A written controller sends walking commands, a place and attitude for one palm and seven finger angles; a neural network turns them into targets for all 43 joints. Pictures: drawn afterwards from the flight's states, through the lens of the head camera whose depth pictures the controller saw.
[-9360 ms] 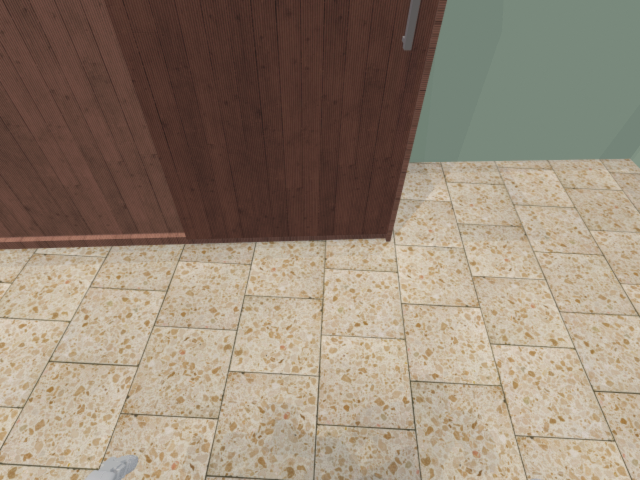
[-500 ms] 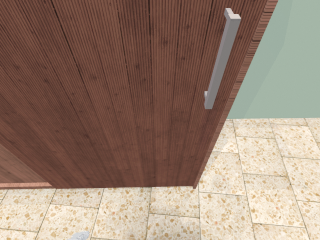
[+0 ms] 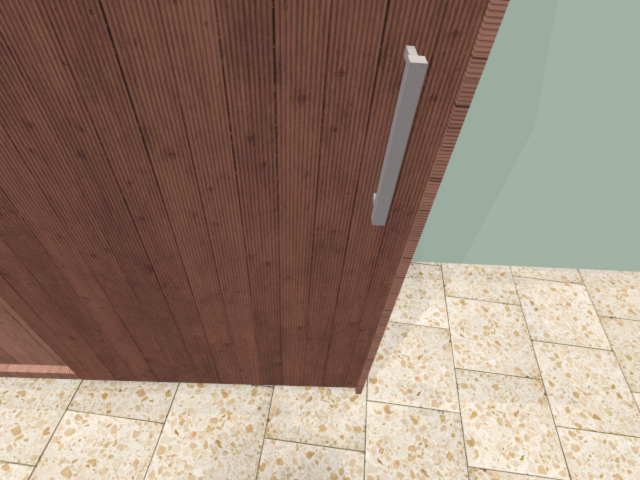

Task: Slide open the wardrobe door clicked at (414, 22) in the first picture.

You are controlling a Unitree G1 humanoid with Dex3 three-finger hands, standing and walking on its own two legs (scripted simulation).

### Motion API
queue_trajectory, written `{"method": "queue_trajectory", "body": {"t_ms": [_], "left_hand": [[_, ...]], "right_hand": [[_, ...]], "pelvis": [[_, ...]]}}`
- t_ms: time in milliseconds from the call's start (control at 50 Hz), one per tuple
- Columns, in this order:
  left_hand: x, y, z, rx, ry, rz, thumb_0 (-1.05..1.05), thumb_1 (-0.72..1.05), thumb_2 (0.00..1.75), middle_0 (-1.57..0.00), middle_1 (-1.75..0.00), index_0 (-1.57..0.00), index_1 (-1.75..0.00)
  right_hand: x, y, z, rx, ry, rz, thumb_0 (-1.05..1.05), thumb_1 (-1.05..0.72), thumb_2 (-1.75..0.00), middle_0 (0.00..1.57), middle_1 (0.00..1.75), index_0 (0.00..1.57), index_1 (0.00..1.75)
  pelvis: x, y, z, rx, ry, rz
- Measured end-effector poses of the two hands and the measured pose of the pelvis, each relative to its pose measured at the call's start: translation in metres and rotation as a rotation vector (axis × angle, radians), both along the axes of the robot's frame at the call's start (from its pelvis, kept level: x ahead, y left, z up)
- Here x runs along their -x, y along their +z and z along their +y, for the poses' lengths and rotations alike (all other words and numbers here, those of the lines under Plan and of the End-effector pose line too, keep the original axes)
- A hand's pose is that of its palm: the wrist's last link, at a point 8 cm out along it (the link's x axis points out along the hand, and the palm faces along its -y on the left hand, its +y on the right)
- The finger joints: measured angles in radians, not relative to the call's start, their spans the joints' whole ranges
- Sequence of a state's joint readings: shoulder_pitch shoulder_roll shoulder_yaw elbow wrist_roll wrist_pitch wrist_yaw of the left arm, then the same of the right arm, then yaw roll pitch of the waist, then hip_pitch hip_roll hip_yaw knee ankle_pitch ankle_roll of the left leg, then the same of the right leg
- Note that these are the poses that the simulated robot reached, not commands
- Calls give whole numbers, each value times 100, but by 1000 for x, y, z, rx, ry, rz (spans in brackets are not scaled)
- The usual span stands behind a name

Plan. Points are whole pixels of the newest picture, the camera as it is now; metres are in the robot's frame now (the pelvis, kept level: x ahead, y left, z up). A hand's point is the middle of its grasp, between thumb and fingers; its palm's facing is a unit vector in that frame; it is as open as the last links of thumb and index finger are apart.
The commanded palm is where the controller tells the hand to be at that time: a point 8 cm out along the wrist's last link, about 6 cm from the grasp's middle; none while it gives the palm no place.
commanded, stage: come to a stop and stand still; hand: right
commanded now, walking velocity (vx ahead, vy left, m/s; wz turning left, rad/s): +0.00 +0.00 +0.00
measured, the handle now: (392, 146) +0.50 -0.06 +0.18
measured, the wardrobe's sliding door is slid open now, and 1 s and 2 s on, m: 0.00 0.00 0.00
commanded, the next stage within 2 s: look again from close up in 1.04 s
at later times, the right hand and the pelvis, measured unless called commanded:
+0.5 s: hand out of the picture +0.04 -0.16 -0.17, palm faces -0.02 +0.98 -0.19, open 7.3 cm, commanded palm none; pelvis +0.04 +0.01 +0.00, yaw +1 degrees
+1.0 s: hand out of the picture +0.06 -0.15 -0.17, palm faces -0.01 +0.98 -0.20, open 7.3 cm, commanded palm none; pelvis +0.06 +0.03 +0.01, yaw +1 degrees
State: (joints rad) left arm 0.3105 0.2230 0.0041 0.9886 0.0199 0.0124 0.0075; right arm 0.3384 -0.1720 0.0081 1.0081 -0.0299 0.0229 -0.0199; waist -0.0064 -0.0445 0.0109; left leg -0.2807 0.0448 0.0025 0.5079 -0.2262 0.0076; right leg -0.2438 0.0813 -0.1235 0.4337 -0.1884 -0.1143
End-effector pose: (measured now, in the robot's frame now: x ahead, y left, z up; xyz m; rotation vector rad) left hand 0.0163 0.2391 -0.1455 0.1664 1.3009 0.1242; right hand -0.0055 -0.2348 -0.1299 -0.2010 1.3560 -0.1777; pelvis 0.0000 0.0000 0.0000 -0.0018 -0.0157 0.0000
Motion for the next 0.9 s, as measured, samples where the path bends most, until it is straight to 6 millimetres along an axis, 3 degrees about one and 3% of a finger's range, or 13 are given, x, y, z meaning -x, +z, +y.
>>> {"method": "queue_trajectory", "body": {"t_ms": [80, 180, 360, 600, 900], "left_hand": [[13, 0, -2, 1, 13, 47, 0, 92, 90, -20, -29, -20, -30], [14, 1, -7, 12, 28, 65, 1, 91, 90, -20, -29, -20, -30], [-7, 3, -13, 27, 34, 44, 1, 91, 90, -20, -29, -20, -30], [-35, 6, -1, 2, 31, 27, 1, 91, 90, -20, -29, -20, -30], [-41, 4, 4, 8, 31, 54, 1, 91, 90, -20, -29, -20, -30]], "right_hand": [[1, -3, 7, -23, 2, 23, 1, -91, -90, 20, 30, 20, 30], [-6, -7, 19, -52, 14, 35, 1, -91, -90, 20, 30, 20, 30], [-29, -10, 29, -65, 27, 28, 1, -92, -90, 20, 30, 20, 30], [-55, -10, 30, -55, 26, 12, 1, -92, -90, 20, 30, 20, 30], [-67, -9, 36, -48, 23, 12, 1, -92, -90, 20, 30, 20, 30]], "pelvis": [[-4, 1, 0, 2, 0, 1], [-11, 2, 2, 3, 7, 5], [-26, 4, 8, 4, 12, 8], [-45, 4, 14, 2, 14, 5], [-55, 5, 22, 5, 12, -1]]}}
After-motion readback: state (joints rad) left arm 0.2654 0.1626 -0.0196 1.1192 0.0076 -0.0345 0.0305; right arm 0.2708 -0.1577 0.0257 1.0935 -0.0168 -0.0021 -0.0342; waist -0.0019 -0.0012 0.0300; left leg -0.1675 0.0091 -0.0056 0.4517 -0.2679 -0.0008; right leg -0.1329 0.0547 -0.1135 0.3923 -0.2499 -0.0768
